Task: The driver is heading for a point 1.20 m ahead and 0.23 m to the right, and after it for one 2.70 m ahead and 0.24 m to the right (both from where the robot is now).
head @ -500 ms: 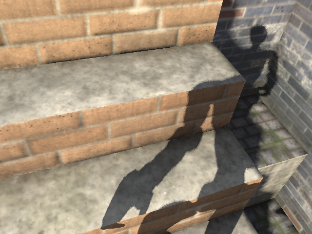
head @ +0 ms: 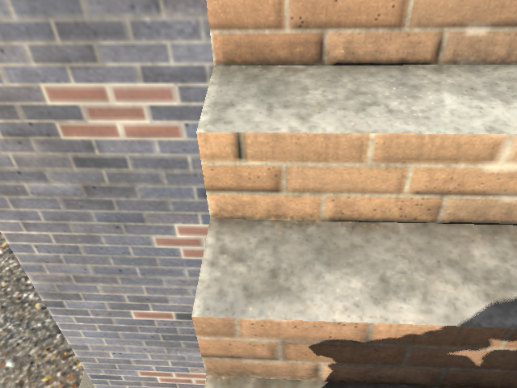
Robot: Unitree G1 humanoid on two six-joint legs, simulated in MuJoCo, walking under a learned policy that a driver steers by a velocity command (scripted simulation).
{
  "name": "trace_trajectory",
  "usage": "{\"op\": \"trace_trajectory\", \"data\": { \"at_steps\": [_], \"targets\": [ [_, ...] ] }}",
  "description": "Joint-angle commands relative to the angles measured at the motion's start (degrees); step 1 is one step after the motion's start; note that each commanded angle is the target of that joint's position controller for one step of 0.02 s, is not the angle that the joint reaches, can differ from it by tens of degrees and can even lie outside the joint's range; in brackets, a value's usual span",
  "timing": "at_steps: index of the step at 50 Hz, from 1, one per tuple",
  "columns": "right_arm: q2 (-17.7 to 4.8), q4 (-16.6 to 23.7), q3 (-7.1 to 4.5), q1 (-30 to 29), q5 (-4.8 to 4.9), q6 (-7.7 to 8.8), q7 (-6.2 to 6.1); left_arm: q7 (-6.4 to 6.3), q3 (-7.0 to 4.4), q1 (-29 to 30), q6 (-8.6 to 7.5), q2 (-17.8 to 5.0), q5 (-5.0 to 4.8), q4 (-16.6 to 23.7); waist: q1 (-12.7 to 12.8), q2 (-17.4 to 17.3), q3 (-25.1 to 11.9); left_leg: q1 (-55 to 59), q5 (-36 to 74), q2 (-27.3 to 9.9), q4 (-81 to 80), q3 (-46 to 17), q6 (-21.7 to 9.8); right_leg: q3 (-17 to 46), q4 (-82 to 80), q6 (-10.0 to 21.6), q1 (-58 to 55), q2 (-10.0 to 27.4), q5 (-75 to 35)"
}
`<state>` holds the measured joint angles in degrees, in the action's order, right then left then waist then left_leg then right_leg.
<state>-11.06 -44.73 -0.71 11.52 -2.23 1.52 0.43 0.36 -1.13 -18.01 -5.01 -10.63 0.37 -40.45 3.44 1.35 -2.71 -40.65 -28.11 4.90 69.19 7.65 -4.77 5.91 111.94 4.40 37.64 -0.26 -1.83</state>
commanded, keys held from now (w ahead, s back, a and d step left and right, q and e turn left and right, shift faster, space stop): w+e+shift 0.40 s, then w+shift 0.14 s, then w+q+shift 0.44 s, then w+shift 0.02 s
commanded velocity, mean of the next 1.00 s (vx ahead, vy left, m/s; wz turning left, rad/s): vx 0.99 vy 0.00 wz -0.11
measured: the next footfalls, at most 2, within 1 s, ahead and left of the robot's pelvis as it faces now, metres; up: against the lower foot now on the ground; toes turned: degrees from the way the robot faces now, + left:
right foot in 0.50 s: +0.32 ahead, -0.19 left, +0.21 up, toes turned -13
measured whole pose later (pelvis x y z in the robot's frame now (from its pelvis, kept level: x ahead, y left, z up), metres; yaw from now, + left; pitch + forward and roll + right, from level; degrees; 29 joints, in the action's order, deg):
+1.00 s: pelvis +0.38 -0.12 +0.33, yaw -3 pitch +2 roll +3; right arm -4.3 -36.2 3.8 -10.7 0.3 0.4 1.6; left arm -1.3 0.9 -41.1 -10.6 -7.0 2.4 -66.0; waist 5.6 -4.2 -2.1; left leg -80.4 -10.0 4.1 129.9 2.3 -10.2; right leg -10.3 14.9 2.0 0.0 2.3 16.6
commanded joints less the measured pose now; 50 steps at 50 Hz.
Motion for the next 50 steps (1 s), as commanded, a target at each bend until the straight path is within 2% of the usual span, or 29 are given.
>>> {"op": "trace_trajectory", "data": {
  "at_steps": [1,5,6,8,11,16,19,20,21,22,23,24,25,26,27,28,29,30,31,32,33,34,37,41,42,45,47,48,50],
  "targets": [
    [-0.4,-3.0,-0.1,-0.3,-0.55,4.65,0.04,-1.62,2.11,0.6,1.22,6.3,-0.3,6.3,1.2,-4.6,1.9,6.9,-15.8,-17.3,-40.8,-33.6,-0.2,4.7,22.9,-0.3,22.8,-3.6,1.0],
    [-6.2,-7.1,-2.7,-1.7,1.11,8.22,-0.53,-1.0,-1.22,2.7,3.41,1.5,-0.67,3.1,3.7,-0.1,7.1,4.9,-6.6,-21.9,-48.6,-22.0,1.7,4.2,20.4,-3.3,28.8,-4.9,-2.7],
    [-7.3,-9.7,-3.13,2.1,-0.34,8.68,-0.89,-2.08,-1.01,6.6,3.68,3.7,-0.39,3.3,1.9,-2.2,7.8,7.0,-7.6,-24.1,-50.0,-22.5,0.2,-0.5,39.0,-2.5,35.8,-7.4,3.3],
    [-5.9,-12.6,-2.55,10.5,-1.08,9.01,-0.91,-1.76,-1.05,5.4,3.54,4.4,-0.57,2.4,1.2,1.0,10.5,14.5,-4.6,-23.4,-51.7,-15.9,2.6,-1.8,37.2,-1.6,41.1,-5.8,4.0],
    [-5.8,-13.3,-2.22,11.7,-1.38,9.09,-0.32,-0.19,-0.62,13.0,3.45,5.6,-1.49,4.8,-0.2,-4.1,9.7,20.6,-2.4,-23.2,-52.4,-10.1,4.0,-2.1,39.0,-0.7,49.1,-6.7,1.6],
    [-4.5,-16.4,-2.33,18.3,0.01,8.91,-1.35,-0.39,-0.37,24.4,4.27,5.5,-2.42,8.4,-4.3,-7.9,8.8,33.1,9.3,-24.2,-62.6,0.3,2.9,-8.7,23.1,3.2,50.9,-3.6,2.9],
    [-3.5,-21.1,-2.4,25.6,0.45,10.53,-1.58,-0.38,-0.24,29.7,5.95,3.4,-0.76,10.5,-5.3,-8.1,10.7,44.4,21.2,-24.5,-69.4,5.1,1.9,-12.7,14.1,5.9,53.1,1.2,8.7],
    [-4.0,-21.6,-2.06,25.1,1.01,10.75,-1.57,0.41,0.38,30.8,6.46,2.5,-0.06,11.1,-4.6,-8.9,9.6,44.6,31.6,-23.9,-71.9,9.6,-0.1,-16.3,5.4,7.3,47.1,3.1,14.2],
    [-3.6,-23.5,-1.56,26.1,2.75,9.69,-2.11,0.84,2.43,32.0,6.9,5.8,-0.36,11.7,-3.1,-10.5,8.4,45.6,53.4,-23.8,-74.2,13.5,-2.6,-19.1,-2.9,9.9,39.5,4.6,23.2],
    [-2.3,-19.0,2.01,13.2,3.82,5.45,-0.42,-0.77,0.87,29.5,7.86,1.7,-11.78,14.4,4.2,-11.4,-1.8,32.2,86.7,-16.7,-66.0,17.5,-1.1,-16.5,-22.9,8.9,3.2,1.3,17.3],
    [-9.3,-17.0,-1.71,17.2,5.65,7.02,-3.13,-0.36,1.91,15.8,7.8,0.6,-4.74,6.4,4.1,-9.5,-4.4,32.9,112.8,-21.0,-63.8,15.5,-7.8,-27.8,-23.9,8.1,-0.1,-5.5,34.8],
    [-15.9,-16.6,-2.15,18.1,6.04,7.71,-3.47,-0.65,1.5,1.2,6.77,1.8,-2.47,3.9,10.2,-17.9,-8.9,38.2,144.2,-28.1,-50.2,12.3,-10.3,-27.1,-23.4,8.9,-10.0,-6.3,41.5],
    [-17.9,-20.4,-0.69,20.5,11.29,5.23,-5.27,-2.67,-1.44,8.2,7.46,-7.9,-9.86,6.4,10.2,-27.1,-13.5,43.5,164.5,-25.7,-40.0,11.9,-6.5,-20.1,-39.7,6.2,-20.0,-10.7,49.1],
    [-18.3,-15.5,-0.75,13.3,9.18,4.84,-5.85,-2.88,-4.75,3.1,7.03,-14.3,-10.5,3.1,14.5,-23.2,-12.3,30.7,146.6,-22.0,-19.5,9.4,-3.0,-2.8,-57.2,6.8,-32.5,-5.8,39.9],
    [-12.7,-7.4,-0.38,8.8,5.55,6.58,-3.61,-4.1,-8.51,-3.3,7.51,-25.7,-6.5,-2.7,11.6,5.8,-18.4,5.1,49.6,-7.0,13.8,4.8,1.3,37.9,-88.9,4.5,-48.4,10.7,35.2],
    [-13.4,-1.2,-2.61,-3.1,3.18,9.55,-1.96,-5.38,-6.99,3.1,6.8,-23.4,0.4,-2.3,12.1,8.0,-23.0,-5.3,21.3,-0.1,48.1,-16.6,0.2,51.4,-97.3,-5.3,-48.7,17.5,17.3],
    [-5.2,9.0,-1.33,-13.1,4.08,10.29,-0.51,-3.98,-3.04,9.4,5.87,-15.4,1.73,-3.7,6.0,-0.5,-12.6,-16.0,21.8,0.1,62.7,-20.6,0.5,41.6,-90.6,-7.6,-37.8,17.8,9.8],
    [0.1,12.5,0.32,-13.2,4.84,11.24,-0.35,-2.23,-1.27,8.7,5.23,-10.3,2.16,-8.7,2.7,-4.7,-6.5,-20.2,23.1,-1.2,67.3,-18.9,-1.5,35.8,-85.8,-5.8,-31.3,17.8,7.3],
    [-0.3,10.8,1.02,-7.2,4.45,11.53,-0.75,-0.55,-2.11,-1.2,3.76,-11.1,0.18,-15.7,2.8,-13.8,0.8,-18.8,20.2,-2.3,53.8,-18.3,-3.9,30.9,-85.4,-9.4,-36.1,13.0,-3.8],
    [-0.4,6.2,0.27,-4.6,-1.95,8.75,1.23,-1.52,0.57,-3.8,2.52,-4.1,3.05,-17.0,1.4,-7.1,1.7,-15.0,27.2,-3.4,42.6,-18.6,-3.5,20.3,-79.4,0.3,-34.7,7.4,-1.4],
    [-2.0,4.4,-0.43,-1.5,-2.27,6.96,2.16,-2.28,0.14,-2.2,1.56,-4.8,3.28,-17.2,-0.4,-5.6,2.9,-16.2,24.9,-1.3,41.4,-16.7,-2.4,14.7,-79.9,2.9,-40.0,7.5,-6.4],
    [-2.8,3.2,-0.78,-1.3,-1.83,6.06,2.87,-3.11,-0.67,-4.3,0.11,-6.5,2.96,-17.4,-0.2,-4.5,-0.3,-16.3,21.8,0.8,40.9,-16.7,-1.9,12.4,-80.6,5.2,-47.5,8.2,-14.8],
    [-1.0,3.2,0.08,-7.3,0.68,4.53,3.34,-3.79,-0.95,-13.5,-2.76,-5.7,3.01,-20.2,0.2,-3.5,-4.9,-16.9,19.9,1.5,32.5,-14.2,-3.2,6.3,-84.7,-0.4,-59.2,10.3,-25.0],
    [5.2,6.9,2.67,-18.4,-0.28,3.28,4.83,-2.58,0.94,-20.0,-4.92,1.1,3.34,-22.1,0.1,3.2,-0.2,-21.5,20.4,1.5,42.7,-11.9,-6.1,5.0,-90.6,-2.4,-44.1,11.0,-5.8],
    [4.9,7.6,2.6,-19.0,0.02,2.71,4.5,-2.81,0.3,-19.7,-5.53,-2.5,4.0,-20.1,-0.2,7.2,-0.5,-29.0,18.5,3.9,57.9,-10.1,-5.7,9.6,-93.5,0.8,-41.2,14.2,2.2],
    [4.1,11.9,3.06,-28.6,1.3,1.4,0.71,-1.05,0.65,-14.1,-7.33,-2.8,4.3,-18.1,-2.9,5.1,8.6,-53.8,14.7,1.7,82.0,-14.0,-5.2,9.3,-101.3,1.6,-34.7,19.8,29.5],
    [4.3,15.4,3.43,-33.6,1.81,0.66,0.42,-0.49,1.94,-12.2,-7.59,0.7,3.27,-19.0,-5.7,1.6,12.5,-48.3,18.3,-1.8,72.9,-10.5,-5.4,-3.7,-105.6,-4.3,-20.9,15.6,23.7],
    [3.2,16.7,3.66,-38.4,2.56,0.08,0.99,-0.94,2.16,-13.5,-7.32,0.6,2.16,-19.1,-3.4,-0.3,13.0,-39.5,20.6,-2.0,60.9,-3.8,-4.8,-10.5,-111.4,-5.2,-12.9,13.5,17.3],
    [2.8,19.8,4.18,-41.7,4.03,-1.06,0.62,-2.91,1.95,-19.4,-7.29,-1.9,0.0,-21.8,-1.1,5.8,11.3,-27.1,14.7,-4.1,47.0,3.6,-6.3,-14.9,-121.6,-2.5,-14.2,13.3,-7.2]
  ]
}}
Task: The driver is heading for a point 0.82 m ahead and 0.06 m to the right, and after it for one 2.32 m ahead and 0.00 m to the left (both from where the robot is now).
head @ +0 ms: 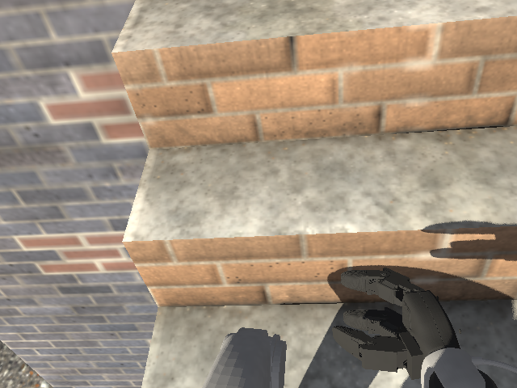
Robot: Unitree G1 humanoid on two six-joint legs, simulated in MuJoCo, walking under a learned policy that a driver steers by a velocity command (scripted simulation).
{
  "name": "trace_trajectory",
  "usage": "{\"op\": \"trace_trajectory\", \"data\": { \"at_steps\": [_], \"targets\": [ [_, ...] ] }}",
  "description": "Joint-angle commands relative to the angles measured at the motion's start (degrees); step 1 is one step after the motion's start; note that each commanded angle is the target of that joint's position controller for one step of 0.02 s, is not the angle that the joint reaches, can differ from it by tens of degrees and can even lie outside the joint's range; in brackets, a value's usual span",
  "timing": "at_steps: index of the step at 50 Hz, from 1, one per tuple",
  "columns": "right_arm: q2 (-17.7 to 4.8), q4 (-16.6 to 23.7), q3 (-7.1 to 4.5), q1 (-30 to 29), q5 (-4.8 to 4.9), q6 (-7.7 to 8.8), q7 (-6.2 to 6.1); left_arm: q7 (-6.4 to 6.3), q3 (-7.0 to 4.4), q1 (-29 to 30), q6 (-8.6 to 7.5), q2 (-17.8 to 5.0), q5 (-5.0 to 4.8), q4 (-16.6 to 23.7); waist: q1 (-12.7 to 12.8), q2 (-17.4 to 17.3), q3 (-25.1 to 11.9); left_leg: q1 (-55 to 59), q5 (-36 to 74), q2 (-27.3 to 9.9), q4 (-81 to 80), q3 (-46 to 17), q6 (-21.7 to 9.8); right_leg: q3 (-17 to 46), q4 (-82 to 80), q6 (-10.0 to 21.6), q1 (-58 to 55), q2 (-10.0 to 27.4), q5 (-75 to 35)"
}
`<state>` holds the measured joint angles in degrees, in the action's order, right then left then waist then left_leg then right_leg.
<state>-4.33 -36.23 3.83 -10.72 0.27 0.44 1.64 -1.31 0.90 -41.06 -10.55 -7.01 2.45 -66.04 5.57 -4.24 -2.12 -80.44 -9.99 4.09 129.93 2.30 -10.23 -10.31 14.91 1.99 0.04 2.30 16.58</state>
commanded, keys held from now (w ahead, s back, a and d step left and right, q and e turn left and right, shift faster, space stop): w+shift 0.12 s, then w+e+shift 0.46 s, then w+shift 0.08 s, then w+q+shift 0.34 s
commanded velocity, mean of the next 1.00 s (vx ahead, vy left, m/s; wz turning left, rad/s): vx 0.96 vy -0.01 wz -0.10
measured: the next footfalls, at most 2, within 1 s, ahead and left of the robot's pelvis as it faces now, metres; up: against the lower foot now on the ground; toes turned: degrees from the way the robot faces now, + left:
left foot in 0.12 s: +0.17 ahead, +0.08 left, +0.22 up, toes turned +12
right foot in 0.62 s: +0.38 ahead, -0.13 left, +0.43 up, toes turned -19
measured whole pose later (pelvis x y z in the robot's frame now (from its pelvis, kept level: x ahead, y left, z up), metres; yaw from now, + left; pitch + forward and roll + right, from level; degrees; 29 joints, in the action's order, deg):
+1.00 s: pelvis +0.38 -0.08 +0.42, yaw -6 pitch +3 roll +4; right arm -5.3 -39.1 0.0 -2.4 -0.6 2.8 0.9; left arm -0.9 -1.2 -30.6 -11.4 -12.2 1.3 -62.9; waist 3.4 -2.9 -5.9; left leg -66.4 3.2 4.7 126.8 -3.5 -11.0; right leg -11.8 31.8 4.7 14.8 2.9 20.3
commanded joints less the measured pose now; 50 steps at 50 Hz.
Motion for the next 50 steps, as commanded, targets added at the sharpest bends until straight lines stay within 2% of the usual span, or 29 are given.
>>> {"op": "trace_trajectory", "data": {
  "at_steps": [1,2,3,4,5,6,7,8,10,13,17,19,23,25,26,27,29,30,32,33,34,35,36,37,38,39,41,45,50],
  "targets": [
    [-3.2,8.2,1.06,-10.6,1.2,-0.43,-0.21,-1.46,0.02,6.1,-1.18,-7.1,-3.75,4.8,-6.3,12.1,4.6,28.7,-5.2,-3.8,-25.7,14.3,-3.3,-6.1,-22.7,0.9,21.0,8.9,-52.6],
    [-4.5,3.9,1.07,-3.5,1.59,-0.72,0.44,-2.02,-0.18,8.3,0.0,-8.6,-6.78,5.9,-8.5,9.1,-1.9,43.4,-8.5,-0.6,-38.3,16.4,-3.8,-8.7,-13.6,2.8,18.8,7.0,-88.9],
    [-4.6,1.4,0.83,6.4,3.99,-1.66,0.23,-4.08,-0.31,8.9,-0.42,-13.4,-9.74,7.7,-11.9,13.0,-12.6,53.0,-14.3,2.4,-40.8,15.7,-1.8,-5.8,-2.0,5.6,11.5,11.3,-119.0],
    [-4.7,1.8,0.03,10.2,4.05,-1.87,0.22,-4.11,-1.89,3.9,-0.66,-17.7,-8.9,6.9,-11.6,21.9,-15.7,52.1,-26.4,3.4,-49.4,15.3,-1.4,-3.1,8.3,7.0,1.5,14.1,-130.1],
    [-8.6,-0.1,-1.51,16.3,0.92,-1.03,0.25,-2.99,-3.82,2.7,-0.6,-21.1,-9.08,8.2,-12.9,19.1,-20.6,59.2,-26.8,6.7,-61.4,15.2,-1.9,1.0,22.8,7.3,-3.3,18.4,-137.6],
    [-11.7,-3.9,-3.37,20.8,-1.06,0.8,0.41,-1.39,-3.82,1.3,-0.54,-18.5,-6.96,11.6,-10.4,16.1,-24.1,78.7,-23.7,3.7,-72.0,3.3,-4.1,4.9,40.7,5.5,12.8,15.1,-114.6],
    [-16.1,-8.0,-6.17,27.8,-1.3,1.15,0.82,0.6,-4.01,4.3,-0.92,-16.0,-2.98,14.2,-10.8,11.9,-26.3,89.9,-25.2,-5.0,-84.7,-16.6,-5.5,7.8,60.5,4.9,31.5,4.5,-45.6],
    [-20.9,-9.4,-9.15,27.0,-2.11,-0.23,0.1,0.99,-3.78,15.5,0.2,-10.5,-1.84,18.0,-12.7,3.0,-27.4,82.2,-43.2,-17.9,-103.3,-46.9,-6.5,14.9,99.3,3.6,44.3,-6.7,-18.3],
    [-12.2,-13.0,-7.03,17.4,-3.02,0.68,-1.09,-0.02,-1.27,39.6,1.81,0.7,-1.43,32.2,-8.0,6.6,-5.2,59.7,-33.2,-21.0,-106.1,-38.7,-1.4,22.9,125.7,6.3,61.9,-6.2,-19.0],
    [-3.0,-21.1,-4.74,21.7,-4.3,4.78,-0.98,-0.02,0.03,25.1,3.59,4.6,-2.55,27.9,1.6,9.2,5.5,47.2,-22.4,-20.2,-107.4,-18.4,4.8,22.6,123.5,7.8,65.3,-4.2,-18.4],
    [-7.1,-25.4,-5.28,25.5,-4.03,9.04,-0.33,-0.77,0.18,31.7,7.2,5.8,-5.53,27.3,1.4,7.1,9.8,48.0,-13.1,-22.4,-112.8,-7.0,8.7,18.4,136.5,6.7,78.3,-8.0,-17.3],
    [-7.3,-26.8,-4.29,24.8,-0.9,9.12,-0.2,-1.83,1.29,36.2,8.19,5.8,-3.88,29.2,2.9,6.9,14.2,44.9,-6.8,-18.2,-119.1,3.8,9.9,14.0,120.7,7.2,79.4,-6.1,-16.0],
    [-11.4,-30.8,-4.68,36.6,1.15,11.08,-2.57,-1.57,0.87,43.8,7.98,0.5,-3.77,30.6,-1.9,2.9,8.4,61.3,-2.4,-18.4,-126.5,10.3,7.7,6.1,98.4,10.6,77.1,-2.7,-17.1],
    [-15.0,-32.5,-6.08,46.4,1.01,9.61,-4.08,-0.55,1.4,50.5,8.19,0.2,-4.31,32.7,-7.0,-4.4,3.9,79.9,5.8,-23.0,-136.5,11.6,3.8,-0.4,90.7,12.8,81.5,0.7,-1.0],
    [-11.6,-34.8,-6.27,52.9,0.56,8.02,-4.89,0.3,1.8,51.0,8.82,1.8,-3.16,31.7,-9.4,-4.0,1.1,90.6,14.1,-21.3,-132.7,14.2,4.1,-2.6,96.5,13.9,83.1,2.1,0.6],
    [-10.9,-34.9,-6.13,52.9,-0.47,7.54,-4.31,0.81,2.55,52.2,9.0,2.6,-4.02,32.6,-8.3,-4.6,2.7,92.0,19.0,-20.7,-132.3,17.3,3.9,-3.3,88.5,14.3,80.7,3.7,4.8],
    [-9.7,-29.0,-5.3,44.5,0.74,6.69,-3.52,1.55,2.45,49.2,10.11,2.0,-5.19,31.2,-4.9,-3.2,0.1,81.6,63.4,-17.8,-126.4,23.9,2.8,-10.4,72.6,13.9,57.1,-1.3,15.3],
    [-13.2,-25.8,-5.08,42.9,2.21,7.73,-4.57,1.2,1.95,40.7,10.15,-0.1,-5.3,29.0,-1.3,-7.3,-5.2,80.0,102.7,-22.2,-120.2,20.7,0.1,-12.2,71.4,12.1,44.2,-6.5,23.0],
    [-20.0,-20.9,-6.61,39.1,3.59,7.55,-3.62,1.38,-0.3,20.0,7.93,-3.9,-4.28,23.9,5.4,-13.1,-19.1,80.0,109.5,-24.1,-93.2,18.4,-3.0,-1.8,55.3,13.3,20.3,-11.0,18.3],
    [-21.1,-16.8,-7.17,35.4,2.69,8.46,-1.97,0.74,-2.04,14.0,8.54,-8.4,-3.15,22.7,7.7,-9.3,-22.3,61.8,90.6,-19.9,-75.1,14.9,-0.4,22.5,41.5,16.4,6.4,-3.7,24.7],
    [-18.5,-13.3,-7.08,27.8,0.47,9.41,0.53,-0.24,-4.72,16.7,9.58,-16.0,-1.53,22.6,6.7,8.4,-23.7,43.0,34.6,-5.9,-52.3,12.1,2.7,54.8,18.5,17.9,1.6,4.7,38.4],
    [-12.1,-7.9,-5.61,13.5,-1.27,10.42,-1.7,-3.71,-9.46,32.4,9.76,-25.9,-2.14,26.7,13.4,2.7,-21.9,31.4,1.5,1.5,-6.6,-5.9,3.2,73.1,-1.4,5.4,-3.4,18.1,19.2],
    [-7.7,0.5,-4.94,9.9,0.33,10.97,-2.21,-3.25,-5.16,30.2,10.54,-20.9,-0.07,22.3,6.0,-4.4,-19.9,19.9,-3.3,2.3,13.9,-12.9,5.0,67.5,3.2,0.6,-4.1,20.6,-2.1],
    [-2.3,4.6,-3.01,10.1,1.42,11.4,-3.04,-1.31,-3.45,26.2,10.43,-15.0,1.24,14.0,3.2,-5.8,-11.9,12.6,-5.1,0.3,18.9,-10.3,3.8,56.2,9.7,1.8,1.2,19.3,-12.2],
    [3.4,4.1,-1.67,13.2,-1.18,8.61,-2.3,0.16,-2.72,20.0,7.14,-10.3,0.19,12.0,-2.9,-4.2,-2.9,16.0,3.7,-5.0,7.2,-17.6,0.9,41.0,11.2,6.0,17.8,14.4,2.7],
    [-0.8,0.2,-2.84,18.6,-3.72,6.93,-2.79,0.82,-1.96,20.0,5.65,-5.7,0.74,9.0,-3.5,-7.7,3.0,17.7,7.3,-4.3,-4.6,-14.3,1.1,32.2,15.6,0.7,13.1,7.3,-5.7],
    [-4.3,-3.9,-3.95,26.4,-2.06,4.68,-1.78,0.77,-2.62,21.6,2.33,-8.0,0.74,9.3,-6.7,-5.9,1.2,18.2,4.8,-1.6,-7.0,-9.8,3.9,27.6,12.7,2.5,6.8,9.9,-17.1],
    [1.0,-5.3,-3.08,23.8,-1.17,2.45,0.06,0.1,-2.1,13.3,-1.74,-5.8,-1.1,4.9,-6.8,2.2,1.5,14.3,6.5,-1.0,-14.7,-7.8,1.7,14.3,11.4,-2.7,4.3,8.6,-22.2],
    [4.0,-1.3,-1.97,7.4,-0.81,2.22,-1.38,0.73,-0.75,9.0,-1.26,-3.1,-0.68,4.4,-4.6,15.7,1.3,-10.0,17.4,0.1,10.2,-7.6,-2.4,14.7,5.0,-5.9,4.8,13.9,2.3]
  ]
}}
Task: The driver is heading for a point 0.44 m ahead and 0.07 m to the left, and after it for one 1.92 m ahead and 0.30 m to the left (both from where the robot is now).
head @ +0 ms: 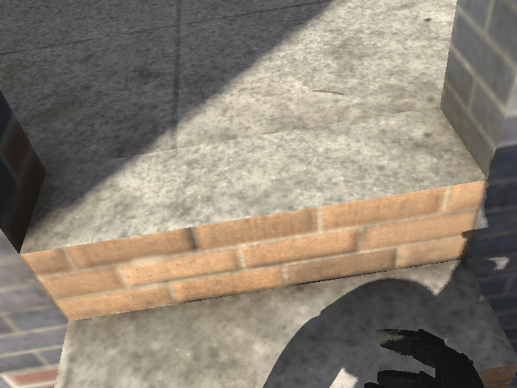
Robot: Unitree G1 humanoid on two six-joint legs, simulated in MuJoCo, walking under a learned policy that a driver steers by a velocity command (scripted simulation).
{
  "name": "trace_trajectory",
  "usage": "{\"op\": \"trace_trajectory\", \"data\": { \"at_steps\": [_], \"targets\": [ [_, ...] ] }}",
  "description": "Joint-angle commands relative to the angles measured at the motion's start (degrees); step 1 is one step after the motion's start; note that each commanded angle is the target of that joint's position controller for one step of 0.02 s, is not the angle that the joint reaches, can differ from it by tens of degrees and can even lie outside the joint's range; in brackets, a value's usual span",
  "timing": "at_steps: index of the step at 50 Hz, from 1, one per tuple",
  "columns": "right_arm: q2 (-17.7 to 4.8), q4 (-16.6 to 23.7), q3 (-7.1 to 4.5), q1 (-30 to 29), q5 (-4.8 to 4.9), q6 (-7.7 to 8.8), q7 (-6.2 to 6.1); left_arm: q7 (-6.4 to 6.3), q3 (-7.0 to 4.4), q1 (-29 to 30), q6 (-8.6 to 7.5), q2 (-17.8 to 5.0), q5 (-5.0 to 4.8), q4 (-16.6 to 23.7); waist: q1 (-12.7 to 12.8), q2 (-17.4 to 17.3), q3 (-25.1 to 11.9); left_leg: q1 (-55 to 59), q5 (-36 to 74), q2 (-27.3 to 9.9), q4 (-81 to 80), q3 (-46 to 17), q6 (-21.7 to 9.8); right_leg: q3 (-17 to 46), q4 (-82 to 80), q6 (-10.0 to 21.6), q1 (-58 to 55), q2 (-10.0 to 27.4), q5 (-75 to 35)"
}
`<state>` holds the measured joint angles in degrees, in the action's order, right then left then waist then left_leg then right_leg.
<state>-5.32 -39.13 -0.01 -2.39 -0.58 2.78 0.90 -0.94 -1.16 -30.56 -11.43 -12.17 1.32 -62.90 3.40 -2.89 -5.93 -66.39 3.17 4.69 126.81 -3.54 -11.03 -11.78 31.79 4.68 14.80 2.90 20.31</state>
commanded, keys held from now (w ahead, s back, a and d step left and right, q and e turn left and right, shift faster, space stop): w+q+shift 0.30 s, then w+shift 0.06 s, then w+e+shift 0.08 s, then e+shift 0.36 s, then shift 0.20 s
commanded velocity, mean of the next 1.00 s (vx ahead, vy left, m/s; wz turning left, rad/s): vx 0.65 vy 0.00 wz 0.08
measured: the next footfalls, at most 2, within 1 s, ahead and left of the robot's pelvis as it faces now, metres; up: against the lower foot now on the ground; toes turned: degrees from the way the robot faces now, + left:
left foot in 0.24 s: +0.21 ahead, +0.08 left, +0.21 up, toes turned +16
right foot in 0.84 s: +0.47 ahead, -0.04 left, +0.43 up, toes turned -2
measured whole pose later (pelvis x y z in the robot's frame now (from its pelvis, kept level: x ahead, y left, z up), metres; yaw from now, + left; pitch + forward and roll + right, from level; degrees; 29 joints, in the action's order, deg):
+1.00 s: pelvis +0.34 +0.03 +0.37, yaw -1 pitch +7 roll -5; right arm -12.9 -60.9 -0.9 17.7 -4.0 2.1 8.8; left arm 3.6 -0.2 -9.8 2.1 -12.1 5.0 -52.1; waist 1.4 -2.3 -10.4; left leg -41.8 4.5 1.5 92.0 -11.1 -9.1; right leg -7.9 50.2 7.4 41.0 -7.2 18.2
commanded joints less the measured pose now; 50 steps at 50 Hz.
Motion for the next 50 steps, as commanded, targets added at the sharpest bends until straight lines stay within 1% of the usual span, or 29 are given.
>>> {"op": "trace_trajectory", "data": {
  "at_steps": [1,7,9,11,12,14,15,16,19,20,23,28,29,30,31,33,34,36,38,39,40,41,42,43,44,45,46,47,50],
  "targets": [
    [3.0,2.3,1.55,-4.4,-0.21,0.15,-0.86,1.01,1.69,0.9,-0.35,2.8,0.7,2.2,-2.6,11.2,7.2,-21.6,6.2,-0.8,8.9,-0.7,-1.4,11.3,-13.0,-11.0,-4.9,11.9,-4.7],
    [1.0,8.3,2.28,-21.7,1.92,-4.08,-0.41,-1.51,1.03,-14.0,0.81,-3.3,-0.07,-2.2,3.0,20.5,10.2,-14.0,-16.0,-5.9,-14.0,15.8,-1.7,2.3,-33.7,-5.6,-10.7,15.0,-25.9],
    [0.3,4.5,3.34,-11.5,4.06,-5.14,-0.97,-2.24,2.84,-10.3,1.84,0.3,-2.39,-2.0,-3.5,15.5,7.4,11.0,-23.6,-4.9,-33.2,20.0,-6.0,-10.1,-29.0,-4.9,-7.0,9.7,-64.1],
    [-2.3,-2.7,2.03,7.6,3.06,-6.48,-1.13,-5.1,2.23,-4.6,2.66,-6.2,-5.98,1.9,-12.5,17.2,-0.7,31.4,-45.5,4.0,-34.0,27.9,-3.7,-8.5,-13.3,2.6,-7.2,15.7,-135.7],
    [-4.3,-4.3,1.28,15.4,2.1,-6.2,-1.27,-5.22,0.2,-2.4,3.48,-11.8,-8.0,4.4,-15.5,16.6,-6.0,36.3,-50.5,6.0,-42.2,26.7,-4.3,-8.0,-0.4,3.6,-10.0,17.4,-139.3],
    [-10.8,-4.8,-0.79,23.9,-0.64,-3.92,0.95,-2.77,-1.64,4.4,4.43,-15.6,-4.25,12.1,-17.3,10.0,-10.8,57.1,-45.7,6.5,-63.3,7.2,-6.2,-1.4,27.8,4.4,4.8,17.9,-113.8],
    [-15.1,-4.1,-3.29,16.5,-0.2,-5.32,-1.04,-0.54,-1.33,13.8,4.53,-10.8,-0.47,17.7,-15.0,-9.5,-6.6,57.9,-54.1,-4.1,-87.5,-27.6,-12.5,-2.2,52.3,-0.2,29.2,0.7,-48.0],
    [-11.7,-2.1,-2.99,7.9,0.06,-5.09,-2.15,1.82,-1.03,26.4,4.13,-6.4,3.02,24.4,-11.2,-5.5,-2.9,47.8,-56.4,-11.0,-105.8,-51.5,-15.4,12.7,79.5,-0.2,36.4,-5.5,-26.1],
    [-3.2,-10.0,-0.41,12.9,-2.26,-0.94,-2.85,0.59,3.44,23.7,4.48,7.9,3.84,31.9,-1.6,7.7,11.2,36.8,-40.6,-9.8,-100.4,-36.8,-5.2,16.7,96.9,1.9,48.3,-3.6,-25.7],
    [-3.8,-15.3,-0.89,26.0,-2.62,0.12,-3.1,0.42,3.7,22.9,3.57,6.5,5.11,28.1,-7.6,5.1,8.3,50.4,-29.7,-4.5,-100.1,-33.9,-3.3,15.6,89.2,2.6,47.2,-4.8,-20.9],
    [-7.5,-18.8,-2.72,34.2,-3.08,2.84,-4.88,2.61,2.57,25.8,2.81,3.2,1.98,24.9,-11.2,6.0,5.3,76.8,4.3,-9.4,-100.1,-24.0,-2.3,18.8,85.4,1.7,54.9,-8.2,-14.8],
    [-4.3,-19.9,-1.78,37.6,-3.15,7.62,-4.31,2.56,3.26,33.2,5.64,8.7,-0.38,26.0,-7.3,9.3,1.8,77.5,21.2,-16.1,-102.1,-9.7,4.2,20.5,85.7,3.9,56.6,-9.5,-7.9],
    [-2.5,-25.9,3.4,48.6,-7.91,2.22,1.82,7.36,3.16,34.9,8.78,6.4,2.24,30.9,-2.2,-15.9,-6.2,75.1,49.5,-11.5,-95.8,-3.8,6.8,23.8,87.5,11.5,63.7,-9.6,-8.8],
    [-2.2,-26.2,2.58,52.5,-8.27,0.05,2.33,8.24,1.89,35.9,9.39,1.5,1.58,31.0,-5.7,-11.1,-6.6,78.7,53.3,-14.2,-97.8,-6.7,2.3,20.0,98.3,11.4,69.9,-12.2,-1.5],
    [-2.4,-28.3,2.9,55.4,-9.23,-0.7,1.93,8.79,2.55,36.1,10.22,2.6,0.14,31.2,-5.9,-4.7,-6.2,77.7,47.3,-16.5,-98.7,-8.6,-0.6,20.7,109.6,12.5,77.6,-13.4,-1.6],
    [-3.1,-32.8,3.89,52.9,-11.9,-0.2,1.88,8.94,3.23,34.9,10.01,6.5,-1.36,30.9,-1.9,4.0,2.6,70.9,20.7,-15.6,-103.0,0.7,2.5,21.2,110.8,15.0,83.3,-9.6,-10.6],
    [-4.6,-31.4,4.25,43.3,-12.8,-0.04,3.68,9.01,2.7,39.3,10.91,3.7,-3.18,34.9,2.6,8.1,5.7,51.5,20.3,-13.2,-107.6,8.1,6.2,17.3,93.1,14.4,70.3,-6.3,-21.6],
    [-5.3,-33.5,4.72,45.0,-11.01,1.37,2.9,8.97,3.97,55.2,14.94,4.1,-2.66,42.6,0.1,-1.4,6.1,34.7,17.1,-18.1,-121.3,3.1,0.7,5.4,87.1,10.0,57.5,-0.6,-17.3],
    [-9.8,-33.5,4.0,40.5,-7.87,1.75,7.13,7.98,5.55,55.3,19.74,3.8,-4.87,41.9,4.7,-3.9,2.7,27.9,62.8,-19.6,-119.3,8.7,-0.8,2.0,73.7,10.7,41.2,-2.9,-12.1],
    [-16.6,-33.1,2.24,42.7,-5.82,2.02,7.68,8.44,5.78,55.8,22.02,0.6,-2.49,40.8,2.1,-7.6,-2.6,39.6,85.0,-22.2,-117.1,7.9,-2.3,-0.4,60.1,9.1,42.5,-5.6,-1.4],
    [-17.8,-30.6,0.77,45.0,-0.53,4.68,5.84,9.37,3.34,48.0,20.68,-1.7,-2.01,35.3,-1.6,-6.9,-4.8,52.9,93.5,-19.2,-112.1,9.9,3.9,-5.9,58.1,5.7,38.7,-7.5,0.8],
    [-18.5,-30.0,1.37,41.7,-0.05,4.63,5.79,8.45,4.44,43.7,21.89,1.8,2.13,33.9,2.2,-20.2,-3.9,60.5,109.0,-25.2,-107.3,6.5,0.2,-2.0,42.5,5.1,36.2,-7.2,3.2],
    [-19.3,-28.8,0.52,43.7,0.13,3.61,5.77,7.22,3.77,42.2,21.72,1.2,1.67,32.0,-0.6,-16.4,-7.3,70.3,118.3,-23.4,-103.4,6.0,0.0,-7.8,29.0,3.9,32.9,-13.0,7.3],
    [-18.5,-30.0,0.18,45.2,-2.86,2.13,6.82,5.86,2.99,39.5,22.26,0.3,2.74,29.6,-0.4,-14.2,-8.4,68.7,115.3,-22.0,-96.3,3.9,1.2,-3.6,18.5,5.6,23.9,-13.6,1.7],
    [-17.2,-24.0,0.07,39.6,-8.32,2.07,7.66,4.06,2.07,23.8,20.1,-0.9,0.06,23.3,0.9,-5.8,-18.5,47.1,93.1,-19.8,-88.5,0.2,3.0,17.9,22.5,12.1,-3.1,-7.7,-16.4],
    [-13.7,-20.5,-0.67,27.7,-7.68,0.8,8.61,2.93,0.28,9.9,18.4,-5.5,4.2,16.7,7.5,11.1,-16.2,29.5,7.5,-6.8,-67.4,0.1,6.5,41.4,0.1,17.2,-8.4,2.3,-12.6],
    [-15.4,-22.9,-1.78,30.3,-2.51,-1.26,9.8,3.44,-1.85,4.7,17.59,-8.8,7.26,14.6,9.1,12.1,-10.8,21.1,0.4,-3.5,-36.6,-10.4,3.1,51.5,-7.7,17.3,1.7,7.5,12.6],
    [-13.9,-24.0,-2.49,28.0,-0.42,-2.06,8.97,3.67,-1.4,8.7,15.37,-7.7,7.65,10.6,4.7,3.7,1.8,8.8,2.0,-0.5,-23.5,-15.2,1.5,48.6,-5.7,12.8,10.4,4.5,21.3],
    [-7.5,-19.4,-0.92,23.9,-4.04,-0.99,7.03,4.92,2.12,26.0,8.52,3.4,1.5,8.4,-9.0,-0.4,0.2,7.5,-4.9,-5.8,-21.3,-10.8,0.7,29.9,-7.2,8.2,20.3,0.7,12.5]
  ]
}}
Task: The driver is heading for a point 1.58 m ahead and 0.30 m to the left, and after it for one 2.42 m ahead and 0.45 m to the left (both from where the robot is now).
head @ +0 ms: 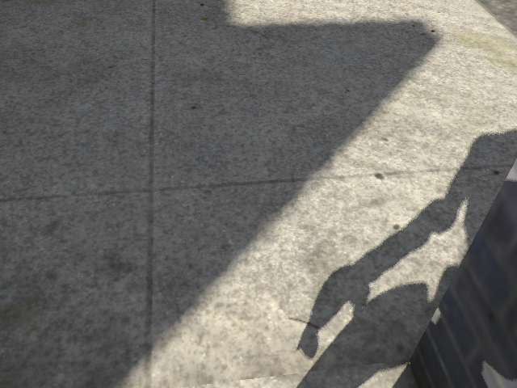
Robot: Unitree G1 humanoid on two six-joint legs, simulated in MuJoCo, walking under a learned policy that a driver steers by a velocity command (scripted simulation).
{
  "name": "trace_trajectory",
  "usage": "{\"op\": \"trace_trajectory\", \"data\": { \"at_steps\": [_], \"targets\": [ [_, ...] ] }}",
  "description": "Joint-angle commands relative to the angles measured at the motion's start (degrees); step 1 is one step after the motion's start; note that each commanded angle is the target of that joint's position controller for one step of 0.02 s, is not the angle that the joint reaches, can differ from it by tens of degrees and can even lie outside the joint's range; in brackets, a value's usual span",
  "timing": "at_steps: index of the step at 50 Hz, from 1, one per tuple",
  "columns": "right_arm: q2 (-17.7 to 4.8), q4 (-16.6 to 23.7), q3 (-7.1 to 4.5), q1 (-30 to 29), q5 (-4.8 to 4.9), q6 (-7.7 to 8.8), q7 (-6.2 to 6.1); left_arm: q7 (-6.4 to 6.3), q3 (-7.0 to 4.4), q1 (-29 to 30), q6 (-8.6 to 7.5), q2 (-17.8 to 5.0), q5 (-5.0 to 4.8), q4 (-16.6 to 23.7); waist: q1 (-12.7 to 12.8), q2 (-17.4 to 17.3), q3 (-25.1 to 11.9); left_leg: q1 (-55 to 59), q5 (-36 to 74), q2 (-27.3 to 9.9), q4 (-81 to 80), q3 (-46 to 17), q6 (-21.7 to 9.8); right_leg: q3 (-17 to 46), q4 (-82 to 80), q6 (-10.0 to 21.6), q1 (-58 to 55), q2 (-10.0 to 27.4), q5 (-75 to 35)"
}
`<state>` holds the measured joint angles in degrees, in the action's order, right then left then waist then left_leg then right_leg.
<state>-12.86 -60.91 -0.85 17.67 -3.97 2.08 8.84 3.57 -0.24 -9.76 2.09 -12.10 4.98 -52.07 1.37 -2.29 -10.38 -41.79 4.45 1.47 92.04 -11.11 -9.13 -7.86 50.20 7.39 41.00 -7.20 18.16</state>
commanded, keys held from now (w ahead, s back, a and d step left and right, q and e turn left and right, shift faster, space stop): shift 0.62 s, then w+shift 0.28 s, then w+q+shift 0.10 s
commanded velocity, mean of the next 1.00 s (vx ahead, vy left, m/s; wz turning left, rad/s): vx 0.22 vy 0.00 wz -0.05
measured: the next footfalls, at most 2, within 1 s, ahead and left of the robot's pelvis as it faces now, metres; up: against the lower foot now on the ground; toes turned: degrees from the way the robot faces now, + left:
left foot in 0.30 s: +0.11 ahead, +0.12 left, +0.00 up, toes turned +1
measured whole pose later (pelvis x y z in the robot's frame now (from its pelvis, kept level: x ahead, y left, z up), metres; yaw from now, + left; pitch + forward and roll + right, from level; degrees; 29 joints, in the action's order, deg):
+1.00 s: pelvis +0.19 +0.03 +0.08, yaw -1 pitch +5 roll -3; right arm -6.3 -71.8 0.9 31.7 1.6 8.6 0.0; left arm -0.3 4.2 0.7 -0.8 -2.6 -0.7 -36.1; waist -2.4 -4.1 -2.7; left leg 1.7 -14.8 -1.5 7.5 2.7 -5.0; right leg -5.6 115.0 10.1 80.5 7.7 22.7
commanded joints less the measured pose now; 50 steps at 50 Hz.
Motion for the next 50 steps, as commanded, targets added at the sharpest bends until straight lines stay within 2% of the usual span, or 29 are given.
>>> {"op": "trace_trajectory", "data": {
  "at_steps": [1,2,5,6,8,10,13,14,15,16,17,18,20,22,31,32,33,34,35,36,38,41,42,43,44,45,47,49,50],
  "targets": [
    [0.5,2.2,-0.16,4.5,-0.33,-0.41,-1.81,0.28,2.1,11.0,-6.25,6.0,-2.78,-1.0,-9.0,-0.9,4.9,-15.2,-8.9,-2.9,10.1,-1.3,0.1,18.8,-27.2,3.6,-2.2,8.6,8.9],
    [-1.3,3.7,-0.21,2.0,-0.57,-0.99,-2.77,0.33,2.24,7.4,-6.38,5.4,-1.14,-1.1,-8.3,-3.4,2.8,-15.2,-4.1,-4.1,6.5,1.3,2.8,15.8,-26.8,2.8,-2.9,9.1,0.0],
    [-4.7,4.7,-0.82,-1.3,0.64,-0.92,-3.34,1.03,-0.27,9.7,-6.57,-3.8,-1.06,4.5,-7.5,4.1,1.1,1.7,-10.5,-4.1,0.2,10.6,9.8,7.9,-33.3,2.1,6.8,7.9,-8.3],
    [-7.2,2.8,-2.36,2.1,-0.4,-0.33,-3.4,1.33,-0.44,11.1,-7.72,-5.0,-0.88,5.7,-9.4,6.2,3.2,11.4,-8.0,-3.8,-0.9,12.6,10.4,5.4,-34.7,0.8,12.5,6.4,-9.9],
    [-11.3,2.6,-4.15,1.4,-2.09,-1.06,-4.74,1.01,-0.38,12.2,-8.72,-5.5,-1.98,8.7,-7.3,2.7,2.4,13.9,-9.9,-3.0,-2.7,10.4,13.1,12.2,-34.6,5.3,7.2,11.4,-9.6],
    [-10.5,4.0,-4.2,-1.3,-2.18,-2.3,-5.75,1.52,-1.12,11.9,-8.9,-8.2,-4.36,8.9,-6.3,2.5,4.1,15.4,-13.5,-4.4,-22.6,9.7,14.5,14.5,-32.9,7.5,-5.2,14.3,-8.6],
    [-5.9,5.5,-2.83,-6.0,-0.75,-3.32,-5.61,2.62,-0.93,3.2,-8.05,-4.9,-7.32,2.0,-3.3,4.6,9.0,15.6,-36.2,-3.6,-57.9,11.8,16.5,19.8,-26.4,6.5,-20.3,16.0,7.0],
    [-4.3,4.1,-1.92,-6.2,0.19,-2.99,-5.25,3.76,-1.0,-1.3,-7.17,-4.7,-7.02,-1.0,-2.2,3.0,10.4,18.0,-26.0,-3.1,-68.6,13.3,14.9,21.3,-25.2,6.9,-20.9,16.2,8.6],
    [-3.9,4.6,-1.47,-8.1,1.18,-1.51,-5.7,5.15,-1.56,-5.2,-5.64,-4.0,-4.98,-2.6,0.5,5.1,9.7,20.0,-17.6,-2.7,-70.2,12.1,13.0,22.8,-23.1,7.0,-21.3,16.5,0.8],
    [-7.8,5.8,-1.75,-11.1,2.41,-0.05,-6.4,6.28,-1.25,-9.9,-5.96,-2.2,-2.46,-2.8,4.0,0.7,3.5,23.5,-10.7,-1.8,-62.7,9.8,6.7,18.1,-23.5,4.5,-23.3,12.5,-13.0],
    [-6.9,6.0,-1.11,-12.9,4.49,0.96,-6.03,6.65,-0.08,-3.3,-6.87,0.3,-1.76,-1.0,2.6,-0.7,3.1,18.4,-11.2,-1.3,-62.4,8.9,2.3,10.3,-19.8,1.6,-26.6,9.3,-19.1],
    [-4.9,5.3,-0.28,-12.2,4.19,1.5,-5.39,6.13,-0.06,1.6,-6.79,-0.5,-1.91,-0.6,0.8,3.0,2.9,18.0,-10.7,-1.9,-64.1,8.6,0.5,8.8,-19.0,0.3,-27.8,8.5,-17.5],
    [-4.2,5.4,0.27,-11.3,3.61,0.94,-4.34,4.94,-0.16,2.0,-6.05,-2.6,-2.91,-1.7,-0.5,2.0,4.2,22.0,-10.5,-2.3,-66.2,8.1,1.2,9.0,-19.2,-0.2,-24.7,8.4,-11.6],
    [-3.4,5.0,1.45,-10.9,4.37,1.25,-4.03,4.0,-0.6,2.4,-5.31,-4.1,-3.27,-2.7,-0.5,2.7,4.4,24.1,-9.3,-3.1,-67.6,7.8,3.1,9.6,-18.1,0.8,-24.0,9.4,-12.0],
    [-1.3,4.2,2.26,-9.6,3.11,1.71,-4.35,3.22,-0.31,-0.8,-4.85,-2.4,-2.88,-7.1,-1.2,2.4,4.6,33.6,0.7,-3.5,-69.4,8.5,5.7,11.5,-18.1,0.5,-19.3,10.5,-11.0],
    [-2.2,3.3,1.63,-6.3,2.42,1.3,-4.73,2.87,-0.81,-1.9,-4.59,-3.3,-3.21,-7.6,-2.7,2.8,5.2,35.2,-10.4,-4.5,-71.5,7.3,3.8,11.6,-17.4,1.4,-16.8,10.4,-5.5],
    [-6.8,2.4,-0.4,-2.1,0.81,1.03,-5.93,2.06,-1.75,-1.6,-4.33,-5.6,-1.73,-7.4,-4.9,0.4,7.3,37.3,-29.8,-7.3,-75.2,1.5,-1.3,11.5,-13.0,3.1,-9.8,9.5,3.0],
    [-9.2,0.8,-1.51,3.2,-0.73,0.78,-7.47,1.31,-2.29,0.3,-4.35,-6.1,-0.49,-6.6,-7.4,-4.5,10.1,42.0,-46.1,-13.4,-80.9,-11.2,-8.2,12.0,-4.2,3.5,3.0,8.4,6.8],
    [-10.4,-1.0,-1.87,8.3,-1.18,0.66,-8.92,0.82,-2.03,1.5,-4.67,-4.8,-0.72,-6.3,-10.0,-7.8,12.9,47.3,-54.1,-21.7,-86.2,-24.6,-14.1,14.1,10.3,3.5,17.8,8.4,3.1],
    [-8.9,-3.3,-1.44,12.0,-1.83,1.33,-9.11,-0.13,-2.45,3.0,-4.9,-5.4,-2.19,-6.6,-12.1,-7.1,13.7,47.7,-51.6,-26.0,-86.1,-30.8,-16.0,19.6,41.9,3.6,30.0,5.9,2.5],
    [-0.3,-4.6,1.94,8.3,-3.9,1.29,-6.2,0.71,-2.21,3.9,-4.8,-0.8,-3.09,-5.1,-8.1,2.2,9.3,42.8,-43.9,-19.0,-76.6,-13.7,-10.0,22.5,73.2,7.6,39.3,0.6,-5.4],
    [3.9,-8.8,4.31,13.0,-1.71,1.28,-6.28,1.83,0.26,10.1,-4.1,2.0,-1.21,0.9,-6.6,1.2,10.2,43.8,-37.4,-16.5,-76.4,-5.1,-7.5,17.2,84.1,12.5,52.6,4.8,-1.0],
    [4.4,-10.0,4.76,14.6,-2.27,1.47,-6.29,1.58,1.46,11.4,-3.77,3.5,-1.5,2.4,-5.9,1.0,11.0,44.5,-37.4,-17.3,-77.0,-5.1,-7.3,16.9,87.7,13.2,58.7,6.7,-1.1],
    [0.2,-7.9,1.1,8.5,4.5,5.66,-9.06,-2.01,2.88,15.8,-6.15,10.0,-3.88,11.5,-2.6,0.2,15.2,38.4,-32.3,-21.0,-82.3,-3.3,-2.3,13.9,88.4,3.6,50.4,7.0,2.2],
    [-0.2,-7.3,1.53,5.4,4.78,7.6,-9.56,-3.29,3.03,17.7,-6.52,8.0,-4.13,14.4,-0.7,4.4,17.3,29.8,-31.2,-20.8,-85.3,-1.9,-1.6,12.3,84.2,1.0,46.1,9.8,1.7],
    [-0.2,-8.1,1.27,6.7,4.69,8.69,-9.1,-4.91,3.73,18.6,-6.27,9.2,-5.44,17.7,-0.1,1.5,19.8,24.8,-31.4,-21.6,-88.6,-1.7,-2.3,10.1,86.5,1.4,46.6,11.2,2.9],
    [-1.2,-8.7,0.73,10.4,5.38,8.89,-8.64,-5.74,4.32,24.9,-4.72,7.8,-4.9,24.4,-1.4,3.5,24.5,22.2,-36.6,-17.1,-95.3,0.5,-2.9,3.7,72.8,0.9,45.9,15.6,4.5],
    [0.5,-8.8,0.65,17.1,6.54,7.54,-9.13,-3.9,3.75,26.3,-3.56,4.1,-6.57,26.7,-5.8,-0.4,22.1,23.4,-28.4,-14.8,-106.0,1.4,-7.4,-3.6,55.0,2.2,34.0,15.9,4.0],
    [1.5,-9.4,0.26,22.1,7.47,6.54,-10.11,-3.41,4.87,30.0,-3.3,7.6,-6.79,28.5,-8.1,-3.0,19.8,24.5,-20.4,-16.7,-109.2,1.3,-7.9,-2.3,48.4,4.3,24.8,16.4,10.5]
  ]
}}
